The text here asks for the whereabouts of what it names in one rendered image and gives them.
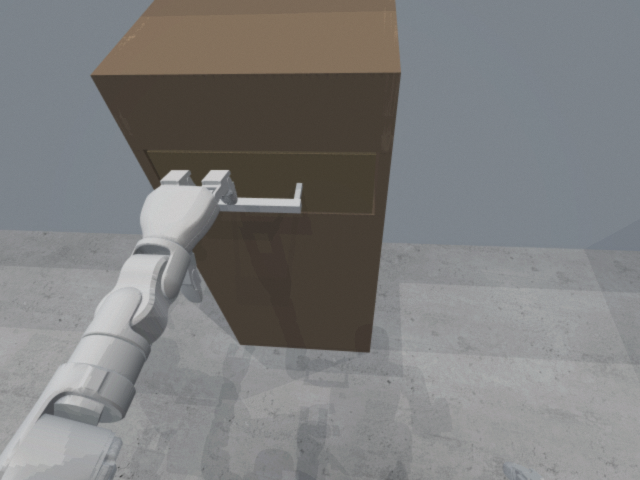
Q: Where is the left robot forearm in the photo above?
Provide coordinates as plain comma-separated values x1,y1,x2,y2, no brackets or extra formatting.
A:
0,237,191,480

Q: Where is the robot left upper arm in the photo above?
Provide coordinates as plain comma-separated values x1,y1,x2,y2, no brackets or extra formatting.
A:
1,413,123,480

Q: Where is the cabinet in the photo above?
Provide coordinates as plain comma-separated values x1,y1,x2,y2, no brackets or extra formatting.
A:
90,0,401,353

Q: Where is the handle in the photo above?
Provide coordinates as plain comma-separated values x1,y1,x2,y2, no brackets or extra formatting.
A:
218,182,303,213

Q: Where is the drawer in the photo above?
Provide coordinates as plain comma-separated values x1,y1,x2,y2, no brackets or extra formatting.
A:
147,150,376,213

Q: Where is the left robot hand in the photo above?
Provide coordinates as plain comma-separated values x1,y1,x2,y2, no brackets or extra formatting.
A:
140,170,238,303

